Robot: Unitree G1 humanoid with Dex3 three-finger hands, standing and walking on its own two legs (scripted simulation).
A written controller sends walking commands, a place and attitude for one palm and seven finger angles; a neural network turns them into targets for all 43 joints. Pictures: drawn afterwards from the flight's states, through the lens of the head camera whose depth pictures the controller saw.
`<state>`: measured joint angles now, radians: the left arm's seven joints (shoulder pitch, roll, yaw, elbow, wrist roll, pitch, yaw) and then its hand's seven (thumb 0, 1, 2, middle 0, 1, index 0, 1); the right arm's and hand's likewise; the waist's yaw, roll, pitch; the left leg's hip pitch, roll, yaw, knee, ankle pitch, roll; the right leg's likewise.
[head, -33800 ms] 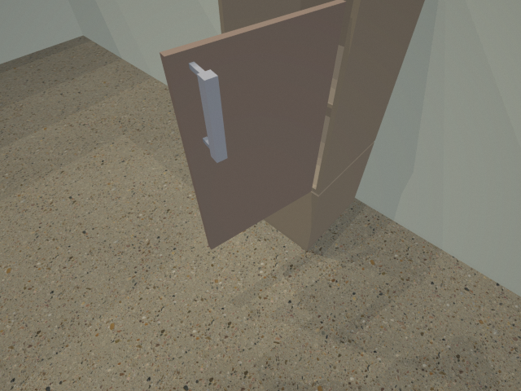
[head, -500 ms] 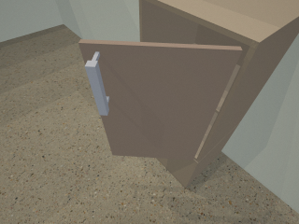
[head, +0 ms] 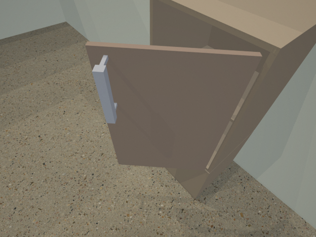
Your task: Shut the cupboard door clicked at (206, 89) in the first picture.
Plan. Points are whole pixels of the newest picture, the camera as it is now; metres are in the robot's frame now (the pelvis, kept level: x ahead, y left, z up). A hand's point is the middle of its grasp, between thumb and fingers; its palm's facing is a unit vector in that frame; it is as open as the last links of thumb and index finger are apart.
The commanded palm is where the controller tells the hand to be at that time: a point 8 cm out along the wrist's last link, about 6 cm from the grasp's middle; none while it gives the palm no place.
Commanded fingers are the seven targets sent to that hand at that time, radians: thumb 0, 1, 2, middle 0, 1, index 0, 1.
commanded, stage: look again from close up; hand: left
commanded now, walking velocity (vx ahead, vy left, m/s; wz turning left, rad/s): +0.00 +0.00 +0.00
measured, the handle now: (108, 91) +0.43 +0.17 +0.14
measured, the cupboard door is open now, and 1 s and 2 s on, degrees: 45 45 45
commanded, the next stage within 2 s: raise the hand and make a fist in 0.44 s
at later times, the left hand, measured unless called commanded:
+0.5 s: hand out of the picture +0.01 +0.17 -0.18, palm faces +0.02 -0.98 -0.20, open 7.4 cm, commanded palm none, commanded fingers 0.00 0.90 0.90 -0.20 -0.30 -0.20 -0.30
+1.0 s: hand out of the picture +0.11 +0.17 -0.03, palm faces +0.12 -0.99 -0.02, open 6.0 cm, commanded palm +0.11 +0.22 -0.01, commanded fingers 0.00 0.90 0.90 -0.62 -0.76 -0.62 -0.76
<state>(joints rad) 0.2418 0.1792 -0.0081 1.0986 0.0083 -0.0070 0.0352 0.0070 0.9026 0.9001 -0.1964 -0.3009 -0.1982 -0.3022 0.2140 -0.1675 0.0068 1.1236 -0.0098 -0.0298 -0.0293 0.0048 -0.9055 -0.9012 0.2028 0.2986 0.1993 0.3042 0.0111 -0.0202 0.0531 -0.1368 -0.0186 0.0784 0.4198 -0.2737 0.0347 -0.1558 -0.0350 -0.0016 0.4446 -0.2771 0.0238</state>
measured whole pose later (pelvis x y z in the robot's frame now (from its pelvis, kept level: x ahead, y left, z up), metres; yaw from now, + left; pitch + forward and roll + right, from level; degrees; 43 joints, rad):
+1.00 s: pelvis -0.06 -0.04 -0.07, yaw +3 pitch +9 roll +0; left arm 0.47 0.22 0.21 0.07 -0.32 -0.45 -0.36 0.02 0.90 0.90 -0.45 -0.57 -0.45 -0.57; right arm 0.17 -0.29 -0.06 0.50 0.04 -0.29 -0.06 0.01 -0.90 -0.90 0.20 0.30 0.20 0.30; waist 0.05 -0.01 -0.10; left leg -0.75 0.03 -0.02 1.05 -0.47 -0.02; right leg -0.73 -0.01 -0.09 1.05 -0.49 -0.05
